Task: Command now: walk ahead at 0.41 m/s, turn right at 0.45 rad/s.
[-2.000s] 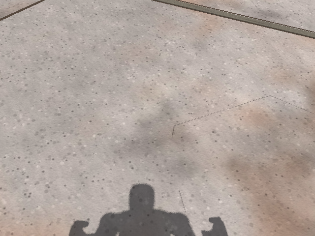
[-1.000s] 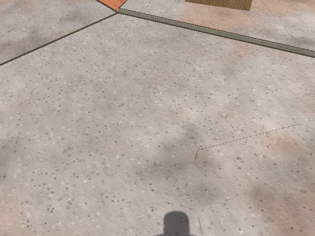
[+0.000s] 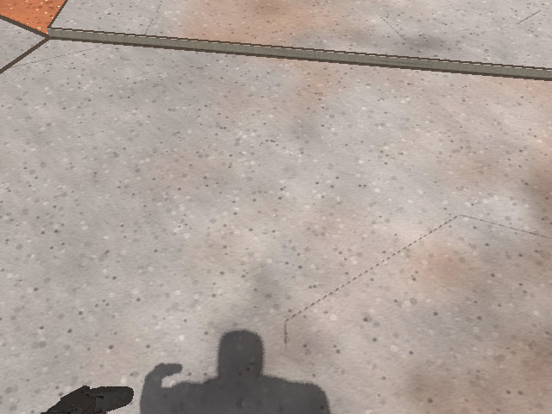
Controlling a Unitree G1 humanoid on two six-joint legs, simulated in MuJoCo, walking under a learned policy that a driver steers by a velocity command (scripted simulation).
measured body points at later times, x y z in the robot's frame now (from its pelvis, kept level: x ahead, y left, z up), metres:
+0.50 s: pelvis +0.19 +0.02 +0.02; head +0.22 +0.03 +0.47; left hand +0.32 +0.28 -0.10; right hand +0.32 -0.24 -0.08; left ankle +0.29 +0.14 -0.71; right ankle +0.12 -0.06 -0.71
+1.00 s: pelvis +0.21 +0.04 +0.02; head +0.23 +0.04 +0.47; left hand +0.27 +0.30 -0.12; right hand +0.32 -0.23 -0.10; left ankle +0.29 +0.14 -0.71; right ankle +0.12 -0.06 -0.71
